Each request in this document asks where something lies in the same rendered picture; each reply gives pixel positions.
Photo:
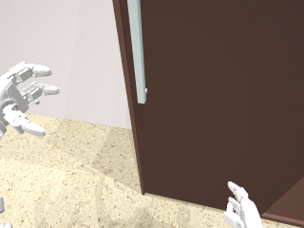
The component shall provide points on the robot right hand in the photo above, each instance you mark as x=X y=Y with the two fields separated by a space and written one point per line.
x=246 y=215

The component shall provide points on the handle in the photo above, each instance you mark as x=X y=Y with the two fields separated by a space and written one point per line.
x=135 y=23

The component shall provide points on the robot left hand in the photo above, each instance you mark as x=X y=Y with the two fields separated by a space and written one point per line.
x=9 y=95

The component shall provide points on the wardrobe door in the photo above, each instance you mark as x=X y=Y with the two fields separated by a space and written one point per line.
x=224 y=100
x=291 y=204

